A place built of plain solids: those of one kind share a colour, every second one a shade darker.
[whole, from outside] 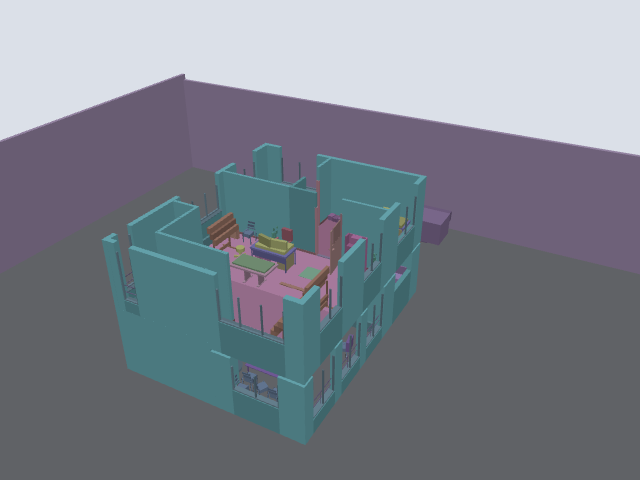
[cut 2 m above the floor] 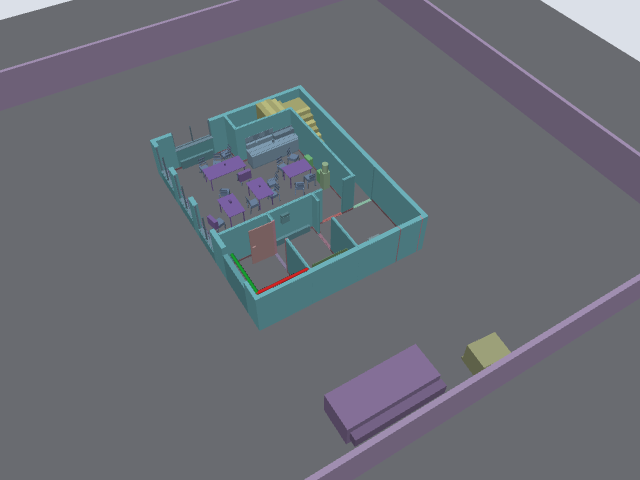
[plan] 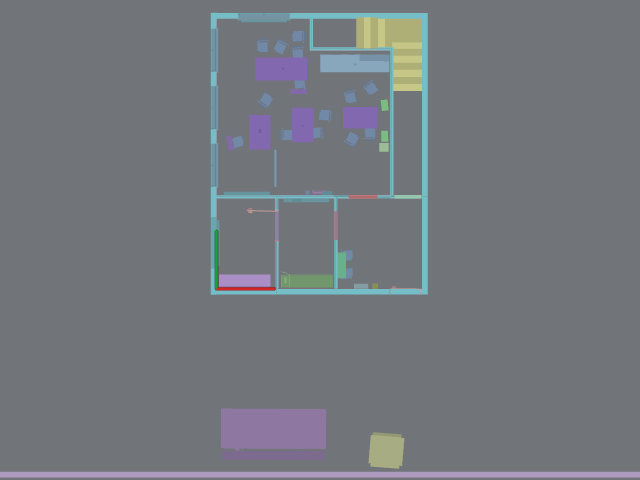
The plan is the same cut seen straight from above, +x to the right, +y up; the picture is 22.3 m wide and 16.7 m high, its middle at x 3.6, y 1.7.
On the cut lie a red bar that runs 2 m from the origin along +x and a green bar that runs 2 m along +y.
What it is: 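The office and mess block of a small works, two storeys; below the hands' lockers and wash room and the mess room; above, up a stair of two flights round a corner between walls, the drawing office and two small rooms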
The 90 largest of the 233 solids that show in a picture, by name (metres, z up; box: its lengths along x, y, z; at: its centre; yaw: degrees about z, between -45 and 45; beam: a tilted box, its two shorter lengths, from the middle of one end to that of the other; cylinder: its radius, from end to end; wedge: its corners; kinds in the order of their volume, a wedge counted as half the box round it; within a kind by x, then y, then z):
{
 "yard_bound_1": {"box": [27.18, 0.2, 5.55], "at": [3.64, -6.46, 2.73]},
 "yard_bound_2": {"box": [27.18, 0.2, 5.15], "at": [3.64, 18.11, 2.52]},
 "yard_bound_3": {"box": [0.2, 24.78, 5.85], "at": [17.13, 5.82, 2.88]},
 "wall_1": {"box": [0.2, 0.91, 2.5], "at": [-0.1, 0.25, 1.2]},
 "wall_2": {"box": [0.2, 0.91, 2.95], "at": [-0.1, 0.25, 4.03]},
 "wall_3": {"box": [0.2, 1.81, 1.65], "at": [-0.1, 1.6, 0.78]},
 "wall_4": {"box": [0.2, 1.81, 1.15], "at": [-0.1, 1.6, 3.12]},
 "wall_5": {"box": [0.2, 0.71, 2.5], "at": [-0.1, 2.85, 1.2]},
 "wall_6": {"box": [0.2, 0.71, 2.95], "at": [-0.1, 2.85, 4.03]},
 "wall_7": {"box": [0.2, 0.36, 2.5], "at": [-0.1, 3.38, 1.2]},
 "wall_8": {"box": [0.2, 0.81, 2.95], "at": [-0.1, 3.6, 4.03]},
 "wall_9": {"box": [0.2, 1.51, 0.65], "at": [-0.1, 4.3, 0.28]},
 "wall_10": {"box": [0.2, 1.51, 1.25], "at": [-0.1, 4.75, 3.17]},
 "wall_11": {"box": [0.2, 0.51, 2.5], "at": [-0.1, 5.3, 1.2]},
 "wall_12": {"box": [0.2, 1.51, 0.65], "at": [-0.1, 6.3, 0.28]},
 "wall_13": {"box": [0.2, 1.61, 2.95], "at": [-0.1, 6.3, 4.03]},
 "wall_14": {"box": [0.2, 0.51, 2.5], "at": [-0.1, 7.3, 1.2]},
 "wall_15": {"box": [0.2, 1.51, 1.25], "at": [-0.1, 7.85, 3.17]},
 "wall_16": {"box": [0.2, 1.51, 0.65], "at": [-0.1, 8.3, 0.28]},
 "wall_17": {"box": [0.2, 1.01, 2.95], "at": [-0.1, 9.1, 4.03]},
 "wall_18": {"box": [0.2, 0.56, 2.5], "at": [-0.1, 9.32, 1.2]},
 "wall_19": {"box": [0.66, 0.2, 2.95], "at": [0.12, 9.5, 4.03]},
 "wall_20": {"box": [0.96, 0.2, 2.5], "at": [0.28, 9.5, 1.2]},
 "wall_21": {"box": [1.81, 0.06, 2.95], "at": [0.9, 3.23, 4.03]},
 "wall_22": {"box": [2.3, 0.2, 2.5], "at": [0.95, -0.1, 1.2]},
 "wall_23": {"box": [2.1, 0.06, 2.5], "at": [1.05, 3.17, 1.2]},
 "wall_24": {"box": [2.16, 0.06, 2.5], "at": [1.08, 3.23, 1.2]},
 "wall_25": {"box": [1.81, 0.2, 1.15], "at": [1.65, 9.5, 0.53]},
 "wall_26": {"box": [2.41, 0.2, 1.25], "at": [1.65, 9.5, 3.17]},
 "wall_27": {"box": [4.2, 0.2, 2.95], "at": [1.9, -0.1, 4.03]},
 "wall_28": {"box": [0.06, 1.66, 2.5], "at": [2.07, 0.83, 1.2]},
 "wall_29": {"box": [0.06, 1.66, 2.5], "at": [2.13, 0.83, 1.2]},
 "wall_30": {"box": [0.76, 0.2, 2.5], "at": [2.92, 9.5, 1.2]},
 "wall_31": {"box": [0.46, 0.2, 2.95], "at": [3.08, 9.5, 4.03]},
 "wall_32": {"box": [2.05, 0.2, 2.5], "at": [3.12, -0.1, 1.2]},
 "wall_33": {"box": [2.05, 0.06, 2.5], "at": [3.12, 3.17, 1.2]},
 "wall_34": {"box": [2.17, 0.06, 2.5], "at": [3.12, 3.23, 1.2]},
 "wall_35": {"box": [0.06, 1.11, 2.5], "at": [3.27, 8.85, 1.2]},
 "wall_36": {"box": [0.06, 1.05, 2.85], "at": [3.33, 8.88, 1.38]},
 "wall_37": {"box": [1.18, 0.06, 2.95], "at": [3.48, 3.23, 4.03]},
 "wall_38": {"box": [0.06, 1.06, 2.95], "at": [3.97, 0.53, 4.03]},
 "wall_39": {"box": [0.06, 1.06, 2.95], "at": [3.97, 2.67, 4.03]},
 "wall_40": {"box": [0.06, 1.7, 2.5], "at": [4.12, 0.85, 1.2]},
 "wall_41": {"box": [0.06, 1.7, 2.5], "at": [4.18, 0.85, 1.2]},
 "wall_42": {"box": [0.66, 0.2, 2.95], "at": [4.33, -0.1, 4.03]},
 "wall_43": {"box": [2.86, 0.06, 2.5], "at": [4.67, 8.32, 1.2]},
 "wall_44": {"box": [2.86, 0.06, 2.95], "at": [4.67, 8.32, 4.03]},
 "wall_45": {"box": [2.86, 0.06, 2.85], "at": [4.73, 8.38, 1.38]},
 "wall_46": {"box": [2.86, 0.06, 2.95], "at": [4.73, 8.38, 4.03]},
 "wall_47": {"box": [2.91, 0.2, 2.95], "at": [4.75, 9.5, 4.03]},
 "wall_48": {"box": [4.05, 0.2, 2.85], "at": [5.33, 9.5, 1.38]},
 "wall_49": {"box": [3.21, 0.06, 2.95], "at": [5.54, 3.23, 4.03]},
 "wall_50": {"box": [3.15, 0.06, 2.95], "at": [5.58, 3.17, 4.03]},
 "wall_51": {"box": [3.2, 0.2, 2.5], "at": [5.75, -0.1, 1.2]},
 "wall_52": {"box": [0.06, 5.15, 2.5], "at": [6.07, 5.78, 1.2]},
 "wall_53": {"box": [0.06, 2.16, 2.95], "at": [6.07, 7.27, 4.03]},
 "wall_54": {"box": [0.06, 5.21, 2.85], "at": [6.13, 5.8, 1.38]},
 "wall_55": {"box": [0.06, 2.16, 2.95], "at": [6.13, 7.33, 4.03]},
 "wall_56": {"box": [1.11, 0.06, 2.95], "at": [6.59, 6.22, 4.03]},
 "wall_57": {"box": [1.05, 0.06, 2.95], "at": [6.62, 6.28, 4.03]},
 "wall_58": {"box": [0.86, 0.2, 2.95], "at": [6.92, -0.1, 4.03]},
 "wall_59": {"box": [0.51, 0.2, 2.95], "at": [7.1, 9.5, 4.03]},
 "wall_60": {"box": [0.2, 1.06, 2.95], "at": [7.25, 0.33, 4.03]},
 "wall_61": {"box": [0.2, 3.4, 2.5], "at": [7.25, 1.5, 1.2]},
 "wall_62": {"box": [0.2, 0.86, 2.95], "at": [7.25, 2.77, 4.03]},
 "wall_63": {"box": [0.2, 0.36, 2.95], "at": [7.25, 3.38, 4.03]},
 "wall_64": {"box": [0.2, 2.36, 1.35], "at": [7.25, 4.72, 3.23]},
 "wall_65": {"box": [0.2, 6.4, 2.85], "at": [7.25, 6.4, 1.38]},
 "wall_66": {"box": [0.2, 2.21, 2.95], "at": [7.25, 7.35, 4.03]},
 "wall_67": {"box": [0.2, 0.51, 2.95], "at": [7.25, 9.35, 4.03]},
 "raised_floor_drawing_1": {"box": [6.23, 2.23, 0.25], "at": [3.05, 7.3, 2.67]},
 "raised_floor_drawing_2": {"box": [7.28, 3.18, 0.25], "at": [3.58, 4.72, 2.67]},
 "stair_1": {"box": [0.27, 1.09, 2.63], "at": [5.0, 8.9, 1.27]},
 "stair_2": {"box": [0.27, 1.09, 2.42], "at": [5.24, 8.9, 1.16]},
 "stair_3": {"box": [0.27, 1.09, 2.2], "at": [5.49, 8.9, 1.05]},
 "stair_4": {"box": [0.27, 1.09, 1.99], "at": [5.73, 8.9, 0.94]},
 "stair_5": {"box": [0.27, 1.09, 1.77], "at": [5.98, 8.9, 0.84]},
 "stair_6": {"box": [1.09, 0.27, 0.48], "at": [6.66, 7.26, 0.19]},
 "stair_7": {"box": [1.09, 0.27, 0.7], "at": [6.66, 7.51, 0.3]},
 "stair_8": {"box": [1.09, 0.27, 0.91], "at": [6.66, 7.75, 0.41]},
 "stair_9": {"box": [1.09, 0.27, 1.13], "at": [6.66, 8.0, 0.51]},
 "stair_10": {"box": [1.09, 0.27, 1.34], "at": [6.66, 8.25, 0.62]},
 "stair_11": {"box": [1.09, 1.09, 1.56], "at": [6.66, 8.9, 0.73]},
 "beyond_skip_1": {"box": [3.57, 0.3, 0.49], "at": [1.98, -5.8, 0.99], "yaw": -0.3},
 "beyond_skip_2": {"box": [3.66, 1.39, 1.12], "at": [1.98, -4.87, 0.73], "yaw": -0.3},
 "raised_floor_buying_1": {"box": [4.13, 3.33, 0.25], "at": [2.0, 1.6, 2.67]},
 "beyond_tote_tank_1": {"box": [1.18, 0.98, 1.02], "at": [5.91, -5.63, 0.63], "yaw": -4.8},
 "kitchenette_1": {"box": [2.4, 0.6, 0.68], "at": [4.81, 7.86, 0.44]},
 "wash_trough_1": {"box": [1.8, 0.46, 0.22], "at": [0.98, 0.27, 0.73]},
 "pedestal_1": {"box": [0.42, 0.56, 0.65], "at": [3.52, 4.52, 3.07]}
}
